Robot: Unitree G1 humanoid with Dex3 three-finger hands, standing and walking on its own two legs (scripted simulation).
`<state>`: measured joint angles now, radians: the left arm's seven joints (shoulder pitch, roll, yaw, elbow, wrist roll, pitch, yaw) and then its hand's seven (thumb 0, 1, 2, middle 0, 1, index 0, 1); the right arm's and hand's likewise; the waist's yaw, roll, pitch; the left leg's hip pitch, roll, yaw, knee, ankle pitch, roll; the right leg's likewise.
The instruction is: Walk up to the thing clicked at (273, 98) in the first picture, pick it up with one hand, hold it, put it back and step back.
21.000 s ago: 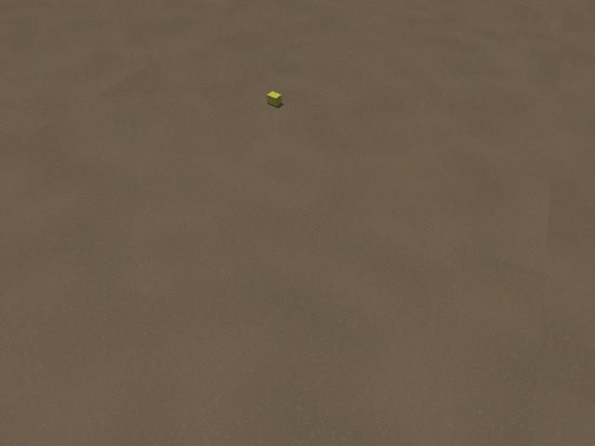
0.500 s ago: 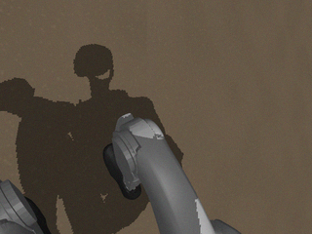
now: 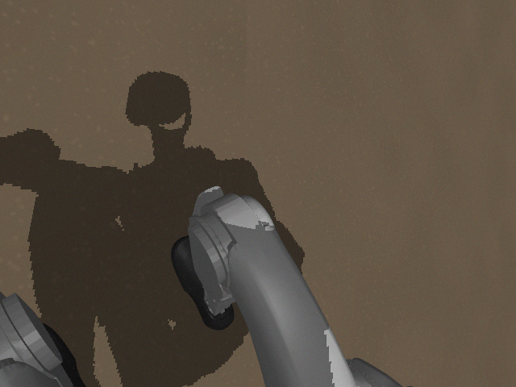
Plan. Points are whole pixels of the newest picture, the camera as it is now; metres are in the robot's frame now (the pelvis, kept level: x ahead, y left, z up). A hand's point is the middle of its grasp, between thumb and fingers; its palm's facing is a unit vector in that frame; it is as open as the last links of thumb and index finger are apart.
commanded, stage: close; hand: left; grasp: from above
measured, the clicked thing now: out of the picture +0.43 +0.36 -0.30
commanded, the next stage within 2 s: settle in 1.32 s
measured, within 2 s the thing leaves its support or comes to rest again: leaves its support in 1.84 s
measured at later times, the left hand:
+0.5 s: hand out of the picture +0.43 +0.35 -0.28, palm faces -0.12 -0.43 -0.89, open 9.7 cm
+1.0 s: hand out of the picture +0.43 +0.35 -0.28, palm faces -0.12 -0.42 -0.90, open 8.9 cm
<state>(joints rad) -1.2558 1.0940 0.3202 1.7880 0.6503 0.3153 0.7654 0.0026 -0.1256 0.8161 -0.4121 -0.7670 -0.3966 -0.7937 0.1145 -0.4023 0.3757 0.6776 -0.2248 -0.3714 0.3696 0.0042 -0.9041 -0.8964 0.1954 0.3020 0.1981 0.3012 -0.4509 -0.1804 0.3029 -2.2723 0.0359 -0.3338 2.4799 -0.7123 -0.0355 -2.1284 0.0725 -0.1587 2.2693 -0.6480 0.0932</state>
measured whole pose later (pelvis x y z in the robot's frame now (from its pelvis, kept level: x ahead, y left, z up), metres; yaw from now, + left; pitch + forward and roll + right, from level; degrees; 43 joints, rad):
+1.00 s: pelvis +0.00 +0.00 +0.00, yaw +0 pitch +26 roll -17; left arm -1.25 1.10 0.31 1.80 0.66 0.30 0.77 -0.01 0.14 0.61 -0.66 -0.61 -0.68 -0.62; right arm 0.11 -0.41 0.38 0.68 -0.23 -0.38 0.38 0.01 -0.90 -0.89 0.20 0.30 0.20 0.30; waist -0.45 -0.18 0.31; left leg -2.27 0.04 -0.34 2.49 -0.72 -0.03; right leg -2.12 0.07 -0.16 2.27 -0.65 0.09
